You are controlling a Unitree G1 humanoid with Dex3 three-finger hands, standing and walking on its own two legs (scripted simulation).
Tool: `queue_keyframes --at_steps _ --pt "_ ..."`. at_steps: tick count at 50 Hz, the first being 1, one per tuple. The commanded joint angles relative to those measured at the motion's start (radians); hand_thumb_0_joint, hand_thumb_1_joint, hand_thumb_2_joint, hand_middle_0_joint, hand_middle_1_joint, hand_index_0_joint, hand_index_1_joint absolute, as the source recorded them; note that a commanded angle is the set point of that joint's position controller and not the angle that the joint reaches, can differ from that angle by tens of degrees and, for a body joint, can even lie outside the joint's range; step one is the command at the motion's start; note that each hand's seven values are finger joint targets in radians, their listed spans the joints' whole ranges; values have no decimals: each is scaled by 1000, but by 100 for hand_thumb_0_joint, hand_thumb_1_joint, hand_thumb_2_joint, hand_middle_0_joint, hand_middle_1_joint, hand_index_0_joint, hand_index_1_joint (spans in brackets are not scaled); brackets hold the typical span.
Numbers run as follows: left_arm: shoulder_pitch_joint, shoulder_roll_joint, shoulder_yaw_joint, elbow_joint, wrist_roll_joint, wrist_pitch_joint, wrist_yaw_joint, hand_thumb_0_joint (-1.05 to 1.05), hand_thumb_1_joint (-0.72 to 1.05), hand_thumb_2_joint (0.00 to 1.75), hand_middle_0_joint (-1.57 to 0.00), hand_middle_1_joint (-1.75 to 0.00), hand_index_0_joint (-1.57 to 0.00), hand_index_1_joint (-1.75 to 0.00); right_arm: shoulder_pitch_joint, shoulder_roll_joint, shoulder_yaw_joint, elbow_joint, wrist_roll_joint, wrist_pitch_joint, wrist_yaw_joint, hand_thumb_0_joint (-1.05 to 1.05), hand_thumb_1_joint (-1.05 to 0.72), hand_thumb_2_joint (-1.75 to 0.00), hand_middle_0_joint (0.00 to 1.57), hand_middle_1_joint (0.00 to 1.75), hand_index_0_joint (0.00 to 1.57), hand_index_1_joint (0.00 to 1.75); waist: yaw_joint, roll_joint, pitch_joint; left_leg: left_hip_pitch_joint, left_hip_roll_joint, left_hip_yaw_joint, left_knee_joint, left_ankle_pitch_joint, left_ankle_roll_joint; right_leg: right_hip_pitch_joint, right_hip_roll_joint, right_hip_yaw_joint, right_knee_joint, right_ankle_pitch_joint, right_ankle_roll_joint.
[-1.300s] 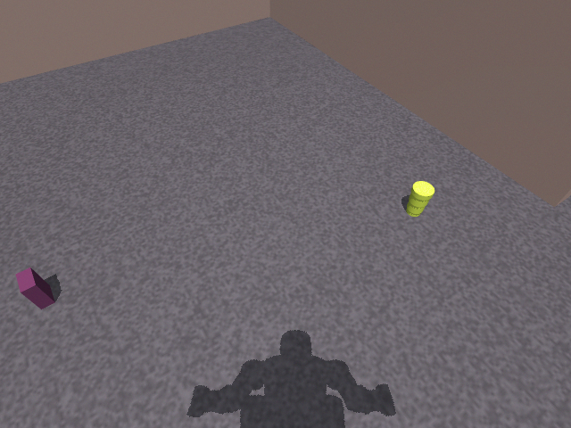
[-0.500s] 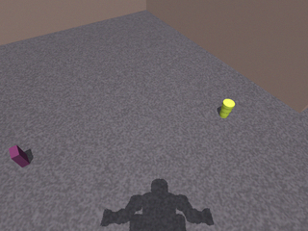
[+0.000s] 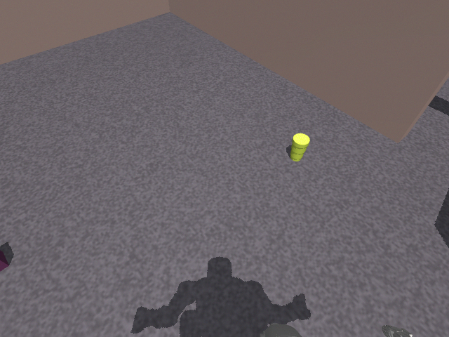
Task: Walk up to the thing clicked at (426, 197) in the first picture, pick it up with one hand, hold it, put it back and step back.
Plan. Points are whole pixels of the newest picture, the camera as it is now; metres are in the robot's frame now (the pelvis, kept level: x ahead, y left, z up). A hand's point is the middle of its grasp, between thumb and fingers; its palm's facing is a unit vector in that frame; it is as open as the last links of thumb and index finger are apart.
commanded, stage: walk up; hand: left
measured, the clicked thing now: (298, 148) +1.18 -0.43 -0.70
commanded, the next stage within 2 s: none
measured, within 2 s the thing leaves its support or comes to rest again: neither
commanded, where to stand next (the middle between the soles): +0.77 -0.37 m, yaw -27 degrees
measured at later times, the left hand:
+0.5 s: hand (153, 271) +0.28 +0.18 -0.17, palm faces -0.28 -0.91 -0.32, open 7.4 cm
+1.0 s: hand (226, 162) +0.58 +0.01 -0.13, palm faces -0.42 -0.82 -0.38, open 7.4 cm
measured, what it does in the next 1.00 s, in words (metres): walks ahead, turning right: right foot, then left foot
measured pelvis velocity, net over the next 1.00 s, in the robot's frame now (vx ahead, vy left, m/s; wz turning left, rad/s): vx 0.36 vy -0.19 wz -0.43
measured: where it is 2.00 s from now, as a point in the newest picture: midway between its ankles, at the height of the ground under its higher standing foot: (294, 230)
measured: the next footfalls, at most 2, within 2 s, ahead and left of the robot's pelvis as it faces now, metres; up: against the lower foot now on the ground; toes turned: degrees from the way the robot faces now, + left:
right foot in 0.14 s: +0.14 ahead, -0.21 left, +0.00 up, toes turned -11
left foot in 0.46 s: +0.30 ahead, +0.02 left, +0.00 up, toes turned -9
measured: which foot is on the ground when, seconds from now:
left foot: down 0.00-0.16, up 0.18-0.44, down 0.46-0.84, up 0.86-1.00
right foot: up 0.00-0.12, down 0.14-0.46, up 0.48-0.80, down 0.82-1.00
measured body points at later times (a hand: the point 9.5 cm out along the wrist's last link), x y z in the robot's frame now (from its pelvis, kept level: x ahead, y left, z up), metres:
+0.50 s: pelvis +0.17 -0.07 -0.03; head +0.19 -0.06 +0.42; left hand +0.29 +0.22 -0.15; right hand +0.16 -0.41 -0.12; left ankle +0.26 +0.02 -0.74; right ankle +0.10 -0.20 -0.73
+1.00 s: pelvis +0.36 -0.19 -0.02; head +0.36 -0.21 +0.43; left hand +0.60 +0.05 -0.10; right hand +0.26 -0.51 -0.14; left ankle +0.39 -0.04 -0.68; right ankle +0.35 -0.31 -0.74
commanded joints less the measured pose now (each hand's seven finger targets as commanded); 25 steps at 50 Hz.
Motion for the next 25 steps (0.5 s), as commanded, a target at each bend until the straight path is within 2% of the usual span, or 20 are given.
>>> queue_keyframes --at_steps 1,2,4,5,6,7,8,9,10,12,14,15,17,19,20,21,22,23,24,25 --pt "-117 170 47 -162 -3 -39 -26 0 90 90 -20 -30 -20 -30 -60 -309 -86 -110 -16 -32 -7 0 -90 -90 20 30 20 30 -25 159 48 -96 261 -92 -175 -208 164 -24 -63 -15 -126 48 13" --pt "-89 169 49 -159 -5 -40 -25 0 90 90 -20 -30 -20 -30 -74 -316 -88 -115 -15 -31 -4 0 -90 -90 20 30 20 30 -7 166 40 -107 246 -65 -149 -205 153 16 -49 -42 -147 76 7" --pt "-41 176 53 -145 -3 -49 -19 0 90 90 -20 -30 -20 -30 -74 -315 -86 -120 -12 -23 1 0 -90 -90 20 30 20 30 3 146 1 -120 230 -18 -48 -186 145 107 -9 -118 -180 93 -4" --pt "12 179 58 -131 1 -53 -13 0 90 90 -20 -30 -20 -30 -91 -315 -84 -125 -9 -18 2 0 -90 -90 20 30 20 30 36 122 -14 -150 228 7 28 -189 141 176 8 -155 -211 120 -13" --pt "79 206 70 -111 5 -62 -4 0 90 90 -20 -30 -20 -30 -84 -294 -75 -131 -7 -10 2 0 -90 -90 20 30 20 30 65 26 -32 -226 190 42 176 -198 126 285 38 -162 -237 115 -15" --pt "210 262 96 -76 3 -74 13 0 90 90 -20 -30 -20 -30 -64 -244 -54 -139 -10 0 2 0 -90 -90 20 30 20 30 133 -167 -76 -340 112 75 475 -140 96 443 79 -102 -289 0 -47" --pt "308 365 123 -86 1 -82 34 0 90 90 -20 -30 -20 -30 -79 -164 -19 -191 9 -4 10 0 -90 -90 20 30 20 30 175 -438 -50 -599 -44 89 794 -342 36 495 -146 359 -551 -236 -154" --pt "267 407 119 -114 -22 -87 36 0 90 90 -20 -30 -20 -30 -98 -221 -27 -214 16 -5 14 0 -90 -90 20 30 20 30 133 -336 -29 -639 -32 -106 851 -348 11 400 -293 742 -708 -341 -265" --pt "195 394 116 -144 -34 -87 45 0 90 90 -20 -30 -20 -30 -108 -273 -36 -197 25 -12 16 0 -90 -90 20 30 20 30 99 -164 3 -623 33 -168 856 -266 12 369 -295 707 -695 -345 -292" --pt "73 324 88 -182 -37 -90 63 0 90 90 -20 -30 -20 -30 -1 -266 -35 -145 38 -19 20 0 -90 -90 20 30 20 30 29 -134 1 -542 76 -165 754 -185 25 308 -209 467 -610 -209 -240" --pt "40 286 73 -196 -32 -92 64 0 90 90 -20 -30 -20 -30 71 -253 -37 -124 32 -16 28 0 -90 -90 20 30 20 30 -2 -150 17 -386 69 -144 589 -183 23 159 -137 304 -588 -116 -209" --pt "46 276 68 -205 -28 -94 62 0 90 90 -20 -30 -20 -30 80 -248 -40 -126 25 -12 34 0 -90 -90 20 30 20 30 1 -153 25 -357 50 -119 530 -184 21 129 -113 272 -586 -104 -209" --pt "39 283 67 -229 -22 -102 59 0 90 90 -20 -30 -20 -30 90 -242 -47 -147 16 -11 38 0 -90 -90 20 30 20 30 -6 -170 33 -327 45 -124 432 -147 19 86 -127 279 -593 -139 -214" --pt "34 273 64 -246 -24 -108 57 0 90 90 -20 -30 -20 -30 110 -239 -52 -158 13 -21 39 0 -90 -90 20 30 20 30 -11 -129 -1 -263 27 -97 345 -78 19 89 -114 259 -566 -107 -204" --pt "-18 276 60 -262 -22 -110 58 0 90 90 -20 -30 -20 -30 159 -233 -57 -155 9 -28 35 0 -90 -90 20 30 20 30 -54 -128 -17 -155 28 -91 304 -10 20 12 -118 243 -516 -97 -192" --pt "-56 256 53 -274 -25 -107 57 0 90 90 -20 -30 -20 -30 228 -238 -66 -136 5 -36 29 0 -90 -90 20 30 20 30 -100 -77 -26 1 9 -66 239 60 14 -112 -81 196 -422 -135 -169" --pt "-68 209 38 -285 -21 -103 58 0 90 90 -20 -30 -20 -30 315 -258 -81 -113 -1 -45 18 0 -90 -90 20 30 20 30 -154 17 -44 160 -9 -82 194 35 17 -241 -10 144 -254 -152 -133" --pt "-19 115 11 -289 -22 -102 62 0 90 90 -20 -30 -20 -30 402 -343 -103 -102 -19 -58 4 0 -90 -90 20 30 20 30 -191 300 -62 227 163 -388 -6 -299 55 -376 148 71 108 -167 -89" --pt "18 126 8 -290 -21 -100 73 0 90 90 -20 -30 -20 -30 330 -391 -100 -147 -14 -66 1 0 -90 -90 20 30 20 30 -128 270 -24 106 394 -797 -216 -587 131 -427 173 97 317 -153 -60" --pt "63 217 20 -266 -14 -102 76 0 90 90 -20 -30 -20 -30 203 -408 -101 -182 23 -68 2 0 -90 -90 20 30 20 30 -70 164 12 -5 442 -865 -284 -647 194 -368 101 167 360 -106 -67"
